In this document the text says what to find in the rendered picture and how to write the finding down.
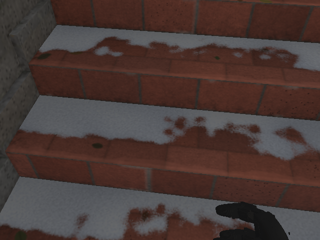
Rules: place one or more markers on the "robot right hand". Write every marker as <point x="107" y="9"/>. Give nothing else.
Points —
<point x="266" y="226"/>

